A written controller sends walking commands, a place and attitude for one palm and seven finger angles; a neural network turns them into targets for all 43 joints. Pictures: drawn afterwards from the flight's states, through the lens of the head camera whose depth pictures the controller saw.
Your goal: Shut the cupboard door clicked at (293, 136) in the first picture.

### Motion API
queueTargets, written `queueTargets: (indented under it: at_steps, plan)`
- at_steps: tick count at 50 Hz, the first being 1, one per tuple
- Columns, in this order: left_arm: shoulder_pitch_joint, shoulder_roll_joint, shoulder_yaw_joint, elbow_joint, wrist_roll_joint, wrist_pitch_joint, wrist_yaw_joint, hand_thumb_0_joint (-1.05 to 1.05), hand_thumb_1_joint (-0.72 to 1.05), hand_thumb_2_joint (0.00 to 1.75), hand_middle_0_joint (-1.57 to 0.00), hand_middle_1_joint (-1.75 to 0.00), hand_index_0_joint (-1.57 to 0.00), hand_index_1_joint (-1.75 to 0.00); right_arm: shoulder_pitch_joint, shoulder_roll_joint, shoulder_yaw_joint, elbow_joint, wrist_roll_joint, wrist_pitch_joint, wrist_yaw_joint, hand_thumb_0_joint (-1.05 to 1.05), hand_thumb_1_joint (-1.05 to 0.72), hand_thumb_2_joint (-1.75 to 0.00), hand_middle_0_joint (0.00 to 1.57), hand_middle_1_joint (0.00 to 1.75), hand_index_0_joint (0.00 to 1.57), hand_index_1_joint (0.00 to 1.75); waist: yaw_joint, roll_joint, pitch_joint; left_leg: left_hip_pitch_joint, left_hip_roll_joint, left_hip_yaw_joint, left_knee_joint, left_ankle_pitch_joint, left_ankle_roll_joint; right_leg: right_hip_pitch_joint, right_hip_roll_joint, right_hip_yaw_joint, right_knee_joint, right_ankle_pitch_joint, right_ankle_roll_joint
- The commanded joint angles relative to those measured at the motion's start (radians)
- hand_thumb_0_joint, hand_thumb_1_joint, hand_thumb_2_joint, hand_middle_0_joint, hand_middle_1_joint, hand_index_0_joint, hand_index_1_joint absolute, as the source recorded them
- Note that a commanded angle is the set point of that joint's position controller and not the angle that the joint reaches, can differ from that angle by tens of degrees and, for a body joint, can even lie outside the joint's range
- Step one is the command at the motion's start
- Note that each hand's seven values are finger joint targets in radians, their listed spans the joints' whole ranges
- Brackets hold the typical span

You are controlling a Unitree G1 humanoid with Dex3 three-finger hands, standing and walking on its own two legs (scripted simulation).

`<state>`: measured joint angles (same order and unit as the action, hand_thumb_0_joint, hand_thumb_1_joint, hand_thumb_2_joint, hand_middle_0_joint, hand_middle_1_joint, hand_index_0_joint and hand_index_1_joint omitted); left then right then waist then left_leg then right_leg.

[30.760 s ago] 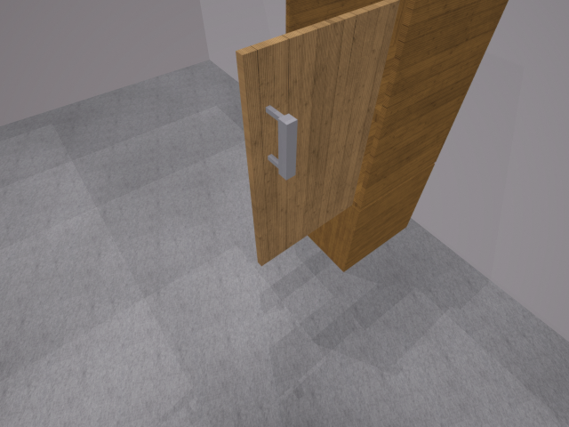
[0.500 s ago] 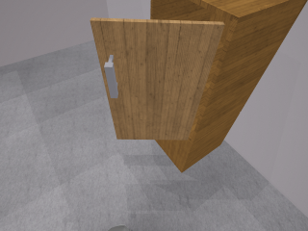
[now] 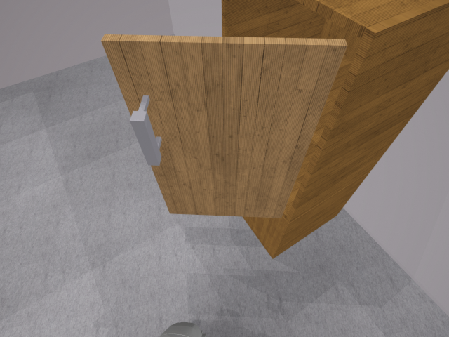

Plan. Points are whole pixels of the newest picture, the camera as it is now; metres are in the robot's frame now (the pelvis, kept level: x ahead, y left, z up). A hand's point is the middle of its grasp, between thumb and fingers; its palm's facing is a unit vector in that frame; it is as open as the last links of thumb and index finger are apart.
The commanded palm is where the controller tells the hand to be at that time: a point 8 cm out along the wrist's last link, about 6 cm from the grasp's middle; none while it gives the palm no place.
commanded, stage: come to a stop and stand still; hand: left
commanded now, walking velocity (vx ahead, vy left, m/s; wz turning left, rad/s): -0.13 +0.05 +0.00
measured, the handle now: (149, 131) +0.45 +0.18 +0.08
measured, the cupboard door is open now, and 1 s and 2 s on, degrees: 55 55 55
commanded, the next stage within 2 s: look again from close up in 0.70 s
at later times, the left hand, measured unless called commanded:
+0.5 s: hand out of the picture +0.02 +0.22 -0.18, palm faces -0.01 -0.97 -0.23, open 7.4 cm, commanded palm none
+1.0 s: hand out of the picture -0.04 +0.21 -0.18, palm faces -0.03 -0.98 -0.21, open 7.3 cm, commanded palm none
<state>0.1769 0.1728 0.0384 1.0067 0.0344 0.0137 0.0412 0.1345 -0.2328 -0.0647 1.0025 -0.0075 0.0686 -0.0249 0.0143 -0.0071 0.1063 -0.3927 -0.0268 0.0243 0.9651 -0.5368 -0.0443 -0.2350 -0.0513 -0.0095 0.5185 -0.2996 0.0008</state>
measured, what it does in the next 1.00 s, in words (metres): steps on the spot: left foot, then right foot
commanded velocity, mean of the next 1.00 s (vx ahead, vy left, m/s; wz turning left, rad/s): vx -0.01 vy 0.00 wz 0.00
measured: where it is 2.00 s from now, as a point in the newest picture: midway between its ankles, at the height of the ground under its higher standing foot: outside the picture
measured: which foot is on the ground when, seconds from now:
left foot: up 0.00-0.14, down 0.16-1.00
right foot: down 0.00-0.16, up 0.18-0.42, down 0.44-1.00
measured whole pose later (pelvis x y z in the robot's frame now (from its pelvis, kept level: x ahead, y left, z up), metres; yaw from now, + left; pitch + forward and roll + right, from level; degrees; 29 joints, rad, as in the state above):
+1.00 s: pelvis -0.04 +0.04 -0.01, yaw +0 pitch -1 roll +0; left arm 0.29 0.15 -0.03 1.08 0.02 -0.01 0.04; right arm 0.33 -0.17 0.00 1.05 -0.02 0.00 -0.01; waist -0.03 0.03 0.05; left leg -0.29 0.00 0.06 0.54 -0.24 0.03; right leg -0.20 -0.01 0.02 0.53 -0.31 0.01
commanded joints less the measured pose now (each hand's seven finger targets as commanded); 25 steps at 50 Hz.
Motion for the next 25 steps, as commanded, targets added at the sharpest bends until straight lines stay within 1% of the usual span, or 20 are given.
queueTargets:
  at_steps: [1, 3, 4, 5, 6, 7, 8, 9, 10, 11, 12, 14, 16, 17, 18, 20, 21, 22, 23, 25]
  plan:
    - [0.099, 0.22, 0.064, -0.042, -0.001, -0.001, 0.014, 0.0, 0.9, 0.9, -0.2, -0.3, -0.2, -0.3, -0.018, -0.045, 0.0, -0.087, 0.002, -0.022, 0.008, 0.0, -0.9, -0.9, 0.2, 0.3, 0.2, 0.3, 0.04, -0.2, -0.19, -0.087, 0.014, -0.018, -0.082, 0.028, -0.015, 0.279, -0.262, 0.179, -0.06, 0.984, -0.195]
    - [0.065, 0.228, 0.066, -0.055, 0.0, 0.001, 0.012, 0.0, 0.9, 0.9, -0.2, -0.3, -0.2, -0.3, 0.021, -0.043, 0.002, -0.08, 0.004, -0.024, 0.011, 0.0, -0.9, -0.9, 0.2, 0.3, 0.2, 0.3, 0.014, -0.189, -0.193, -0.015, 0.021, 0.0, -0.232, 0.093, -0.012, 0.24, -0.242, 0.154, -0.044, 0.897, -0.173]
    - [0.052, 0.226, 0.065, -0.056, -0.002, 0.003, 0.01, 0.0, 0.9, 0.9, -0.2, -0.3, -0.2, -0.3, 0.046, -0.044, 0.003, -0.073, 0.004, -0.026, 0.012, 0.0, -0.9, -0.9, 0.2, 0.3, 0.2, 0.3, -0.001, -0.188, -0.195, 0.049, 0.019, 0.014, -0.348, 0.175, -0.011, 0.205, -0.221, 0.138, -0.02, 0.836, -0.149]
    - [0.042, 0.221, 0.061, -0.058, -0.009, 0.005, 0.008, 0.0, 0.9, 0.9, -0.2, -0.3, -0.2, -0.3, 0.081, -0.051, 0.003, -0.061, 0.002, -0.03, 0.012, 0.0, -0.9, -0.9, 0.2, 0.3, 0.2, 0.3, -0.02, -0.162, -0.193, 0.149, 0.02, 0.024, -0.479, 0.322, -0.009, 0.147, -0.187, 0.117, 0.006, 0.724, -0.112]
    - [0.049, 0.197, 0.052, -0.061, -0.017, 0.008, 0.006, 0.0, 0.9, 0.9, -0.2, -0.3, -0.2, -0.3, 0.106, -0.082, 0.0, -0.053, -0.003, -0.038, 0.013, 0.0, -0.9, -0.9, 0.2, 0.3, 0.2, 0.3, -0.028, -0.093, -0.208, 0.279, 0.085, -0.005, -0.572, 0.534, 0.009, 0.056, -0.139, 0.081, 0.056, 0.528, -0.061]
    - [0.088, 0.137, 0.04, -0.074, -0.017, 0.017, 0.005, 0.0, 0.9, 0.9, -0.2, -0.3, -0.2, -0.3, 0.113, -0.151, -0.013, -0.066, -0.011, -0.048, 0.015, 0.0, -0.9, -0.9, 0.2, 0.3, 0.2, 0.3, -0.016, 0.14, -0.226, 0.345, 0.284, -0.213, -0.581, 0.822, 0.087, -0.07, -0.035, 0.007, 0.149, 0.098, 0.003]
    - [0.09, 0.112, 0.029, -0.082, -0.021, 0.024, 0.009, 0.0, 0.9, 0.9, -0.2, -0.3, -0.2, -0.3, 0.117, -0.194, -0.017, -0.076, -0.018, -0.044, 0.011, 0.0, -0.9, -0.9, 0.2, 0.3, 0.2, 0.3, -0.027, 0.254, -0.19, 0.254, 0.404, -0.281, -0.602, 0.998, 0.209, -0.085, 0.03, -0.008, 0.299, -0.303, 0.023]
    - [0.048, 0.122, 0.026, -0.095, -0.019, 0.034, 0.009, 0.0, 0.9, 0.9, -0.2, -0.3, -0.2, -0.3, 0.113, -0.185, -0.01, -0.081, -0.024, -0.046, -0.004, 0.0, -0.9, -0.9, 0.2, 0.3, 0.2, 0.3, -0.038, 0.172, -0.139, 0.195, 0.396, -0.283, -0.608, 1.025, 0.252, -0.11, 0.052, 0.048, 0.428, -0.337, 0.018]
    - [0.035, 0.115, 0.03, -0.083, -0.019, 0.043, 0.009, 0.0, 0.9, 0.9, -0.2, -0.3, -0.2, -0.3, 0.097, -0.175, -0.004, -0.078, -0.027, -0.05, -0.016, 0.0, -0.9, -0.9, 0.2, 0.3, 0.2, 0.3, -0.03, 0.231, -0.138, 0.192, 0.371, -0.271, -0.603, 1.048, 0.244, -0.138, 0.047, 0.092, 0.505, -0.314, 0.018]
    - [0.037, 0.131, 0.032, -0.072, -0.021, 0.045, 0.006, 0.0, 0.9, 0.9, -0.2, -0.3, -0.2, -0.3, 0.066, -0.147, 0.005, -0.085, -0.024, -0.05, -0.021, 0.0, -0.9, -0.9, 0.2, 0.3, 0.2, 0.3, -0.016, 0.238, -0.125, 0.191, 0.338, -0.217, -0.594, 1.024, 0.239, -0.144, 0.039, 0.109, 0.534, -0.268, 0.02]
    - [0.05, 0.125, 0.031, -0.067, -0.02, 0.041, 0.0, 0.0, 0.9, 0.9, -0.2, -0.3, -0.2, -0.3, 0.044, -0.121, 0.013, -0.09, -0.022, -0.053, -0.023, 0.0, -0.9, -0.9, 0.2, 0.3, 0.2, 0.3, -0.002, 0.197, -0.122, 0.214, 0.318, -0.189, -0.575, 1.018, 0.244, -0.153, 0.038, 0.088, 0.515, -0.257, 0.019]
    - [0.04, 0.114, 0.023, -0.066, -0.023, 0.036, -0.006, 0.0, 0.9, 0.9, -0.2, -0.3, -0.2, -0.3, 0.055, -0.122, 0.014, -0.084, -0.019, -0.056, -0.021, 0.0, -0.9, -0.9, 0.2, 0.3, 0.2, 0.3, -0.009, 0.155, -0.158, 0.266, 0.29, -0.162, -0.576, 0.962, 0.232, -0.126, 0.04, 0.064, 0.419, -0.222, 0.024]
    - [0.039, 0.104, 0.014, -0.064, -0.021, 0.033, -0.009, 0.0, 0.9, 0.9, -0.2, -0.3, -0.2, -0.3, 0.071, -0.121, 0.01, -0.067, -0.017, -0.058, -0.019, 0.0, -0.9, -0.9, 0.2, 0.3, 0.2, 0.3, -0.018, 0.155, -0.186, 0.298, 0.288, -0.161, -0.59, 0.885, 0.227, -0.087, 0.039, 0.037, 0.3, -0.195, 0.022]
    - [0.036, 0.101, 0.009, -0.061, -0.02, 0.028, -0.012, 0.0, 0.9, 0.9, -0.2, -0.3, -0.2, -0.3, 0.076, -0.114, 0.012, -0.055, -0.015, -0.06, -0.018, 0.0, -0.9, -0.9, 0.2, 0.3, 0.2, 0.3, -0.019, 0.152, -0.157, 0.28, 0.286, -0.159, -0.593, 0.87, 0.224, -0.059, 0.036, 0.021, 0.212, -0.177, 0.018]
    - [0.053, 0.099, 0.007, -0.054, -0.021, 0.026, -0.012, 0.0, 0.9, 0.9, -0.2, -0.3, -0.2, -0.3, 0.085, -0.114, 0.011, -0.047, -0.012, -0.061, -0.015, 0.0, -0.9, -0.9, 0.2, 0.3, 0.2, 0.3, -0.015, 0.141, -0.175, 0.277, 0.275, -0.164, -0.595, 0.832, 0.211, -0.01, 0.041, 0.011, 0.128, -0.115, 0.016]
    - [0.115, 0.102, 0.006, -0.023, -0.02, 0.014, -0.01, 0.0, 0.9, 0.9, -0.2, -0.3, -0.2, -0.3, 0.076, -0.102, 0.011, -0.032, 0.001, -0.062, -0.01, 0.0, -0.9, -0.9, 0.2, 0.3, 0.2, 0.3, 0.013, 0.089, -0.185, 0.207, 0.225, -0.139, -0.561, 0.645, 0.154, 0.128, 0.033, 0.029, -0.098, 0.094, 0.007]
    - [0.121, 0.122, 0.005, -0.015, -0.016, 0.003, -0.005, 0.0, 0.9, 0.9, -0.2, -0.3, -0.2, -0.3, 0.082, -0.07, 0.012, -0.032, 0.007, -0.064, -0.006, 0.0, -0.9, -0.9, 0.2, 0.3, 0.2, 0.3, 0.003, 0.023, -0.169, 0.162, 0.168, -0.116, -0.536, 0.504, 0.105, 0.149, -0.023, 0.123, -0.175, 0.168, -0.018]
    - [0.092, 0.149, 0.003, -0.015, -0.014, -0.007, -0.004, 0.0, 0.9, 0.9, -0.2, -0.3, -0.2, -0.3, 0.088, -0.034, 0.02, -0.028, 0.012, -0.064, 0.0, 0.0, -0.9, -0.9, 0.2, 0.3, 0.2, 0.3, -0.019, -0.043, -0.12, 0.146, 0.117, -0.071, -0.544, 0.375, 0.063, 0.101, -0.108, 0.193, -0.206, 0.191, -0.053]
    - [0.061, 0.17, -0.004, -0.018, -0.015, -0.008, -0.008, 0.0, 0.9, 0.9, -0.2, -0.3, -0.2, -0.3, 0.102, -0.025, 0.025, -0.02, 0.011, -0.061, 0.007, 0.0, -0.9, -0.9, 0.2, 0.3, 0.2, 0.3, -0.043, -0.015, -0.102, 0.206, 0.086, -0.054, -0.57, 0.314, 0.045, 0.004, -0.148, 0.201, -0.212, 0.118, -0.071]
    - [0.05, 0.142, -0.009, 0.0, -0.02, -0.021, -0.01, 0.0, 0.9, 0.9, -0.2, -0.3, -0.2, -0.3, 0.11, -0.032, 0.028, 0.009, 0.0, -0.063, 0.005, 0.0, -0.9, -0.9, 0.2, 0.3, 0.2, 0.3, -0.041, -0.117, -0.109, 0.276, 0.095, -0.039, -0.563, 0.429, 0.044, -0.013, -0.091, 0.165, -0.189, 0.217, -0.055]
